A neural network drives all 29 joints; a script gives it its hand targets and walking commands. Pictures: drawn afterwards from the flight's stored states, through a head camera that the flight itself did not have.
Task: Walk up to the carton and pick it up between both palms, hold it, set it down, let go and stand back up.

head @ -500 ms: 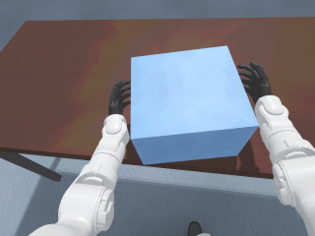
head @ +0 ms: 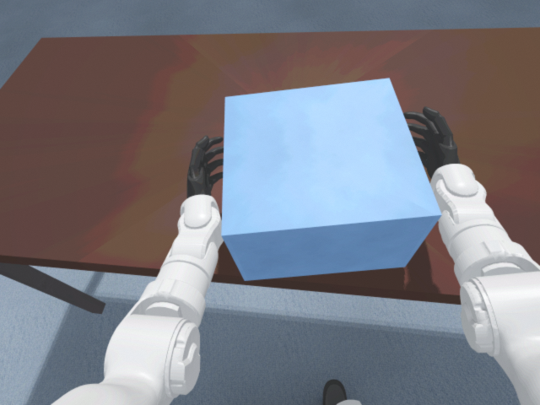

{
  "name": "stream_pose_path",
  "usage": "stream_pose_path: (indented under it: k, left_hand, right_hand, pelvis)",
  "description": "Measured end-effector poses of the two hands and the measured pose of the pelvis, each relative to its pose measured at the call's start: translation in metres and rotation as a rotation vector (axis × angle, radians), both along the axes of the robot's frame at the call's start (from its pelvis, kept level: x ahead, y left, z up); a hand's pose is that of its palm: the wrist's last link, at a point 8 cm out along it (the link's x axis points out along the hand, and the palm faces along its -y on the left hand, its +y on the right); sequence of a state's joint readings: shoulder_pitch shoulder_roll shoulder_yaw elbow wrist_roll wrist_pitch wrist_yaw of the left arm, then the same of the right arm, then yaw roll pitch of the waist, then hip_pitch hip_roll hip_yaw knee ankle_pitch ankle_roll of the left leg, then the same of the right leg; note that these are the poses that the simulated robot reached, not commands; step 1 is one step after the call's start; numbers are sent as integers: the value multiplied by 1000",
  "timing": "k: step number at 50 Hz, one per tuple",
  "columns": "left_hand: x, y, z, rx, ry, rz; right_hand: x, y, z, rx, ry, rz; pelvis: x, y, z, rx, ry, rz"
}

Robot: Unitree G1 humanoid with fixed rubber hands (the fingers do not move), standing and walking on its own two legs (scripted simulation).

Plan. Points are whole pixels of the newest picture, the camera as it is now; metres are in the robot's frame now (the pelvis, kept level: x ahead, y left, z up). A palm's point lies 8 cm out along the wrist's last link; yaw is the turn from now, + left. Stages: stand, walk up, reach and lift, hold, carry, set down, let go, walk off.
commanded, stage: reach and lift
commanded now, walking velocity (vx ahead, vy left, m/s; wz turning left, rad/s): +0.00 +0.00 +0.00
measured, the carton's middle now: (315, 182) +0.45 -0.02 +0.02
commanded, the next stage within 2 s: none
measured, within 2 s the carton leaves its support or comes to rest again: leaves its support in 1.08 s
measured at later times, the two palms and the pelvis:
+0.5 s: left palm (202, 190) +0.41 +0.16 +0.06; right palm (443, 166) +0.44 -0.20 +0.06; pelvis +0.02 +0.00 +0.01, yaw +1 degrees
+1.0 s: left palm (201, 191) +0.41 +0.16 +0.05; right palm (443, 169) +0.44 -0.20 +0.07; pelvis +0.02 +0.01 +0.02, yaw +1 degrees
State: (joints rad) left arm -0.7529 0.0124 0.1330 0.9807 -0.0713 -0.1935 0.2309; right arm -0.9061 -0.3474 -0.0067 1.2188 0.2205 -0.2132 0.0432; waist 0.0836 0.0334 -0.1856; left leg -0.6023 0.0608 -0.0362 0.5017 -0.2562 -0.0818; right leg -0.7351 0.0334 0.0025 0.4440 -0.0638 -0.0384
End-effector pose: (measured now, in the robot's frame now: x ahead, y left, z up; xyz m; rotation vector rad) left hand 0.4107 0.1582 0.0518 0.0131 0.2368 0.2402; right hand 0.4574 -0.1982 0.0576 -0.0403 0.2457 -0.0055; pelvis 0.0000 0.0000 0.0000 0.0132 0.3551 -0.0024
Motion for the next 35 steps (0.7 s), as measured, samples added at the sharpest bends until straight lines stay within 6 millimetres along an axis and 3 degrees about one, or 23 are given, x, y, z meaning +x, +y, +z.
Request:
stream_pose_path:
  k: [14,35]
  left_hand:
    - [1,0,1,7,-13,-8]
    - [-5,0,3,-1,-31,-42]
  right_hand:
    - [-1,2,2,-31,-13,26]
    - [-19,2,7,-88,-35,23]
  pelvis:
    - [8,-1,6,-3,-32,9]
    - [21,3,16,-7,-123,32]
